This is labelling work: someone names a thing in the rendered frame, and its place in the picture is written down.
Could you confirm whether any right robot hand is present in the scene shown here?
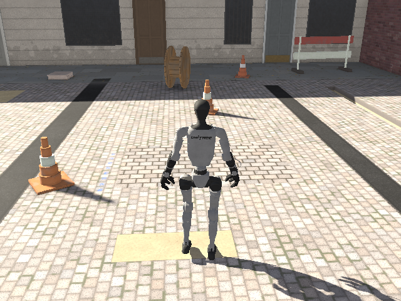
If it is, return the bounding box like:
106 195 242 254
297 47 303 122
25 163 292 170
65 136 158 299
225 174 240 187

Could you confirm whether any right robot upper arm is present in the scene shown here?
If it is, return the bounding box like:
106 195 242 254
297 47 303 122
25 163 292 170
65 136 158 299
214 127 232 161

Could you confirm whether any robot right forearm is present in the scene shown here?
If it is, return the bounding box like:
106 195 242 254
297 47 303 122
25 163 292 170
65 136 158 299
226 152 238 176

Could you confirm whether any left robot hand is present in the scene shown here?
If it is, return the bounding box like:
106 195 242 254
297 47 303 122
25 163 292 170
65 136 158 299
160 174 175 190

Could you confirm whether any left robot upper arm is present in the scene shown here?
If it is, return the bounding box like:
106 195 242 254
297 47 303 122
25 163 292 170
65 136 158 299
170 126 189 161

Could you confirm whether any robot left forearm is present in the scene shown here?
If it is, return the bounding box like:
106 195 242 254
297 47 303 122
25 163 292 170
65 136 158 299
163 151 176 177

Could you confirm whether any robot torso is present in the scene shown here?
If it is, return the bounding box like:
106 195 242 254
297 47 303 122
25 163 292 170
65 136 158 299
187 124 216 188

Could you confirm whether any robot left foot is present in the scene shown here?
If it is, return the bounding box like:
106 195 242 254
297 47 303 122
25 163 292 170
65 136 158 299
182 240 192 254

